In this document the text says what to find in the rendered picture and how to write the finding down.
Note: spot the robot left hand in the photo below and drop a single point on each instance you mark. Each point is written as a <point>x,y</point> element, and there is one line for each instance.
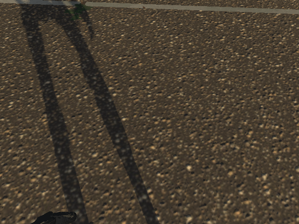
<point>56,218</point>

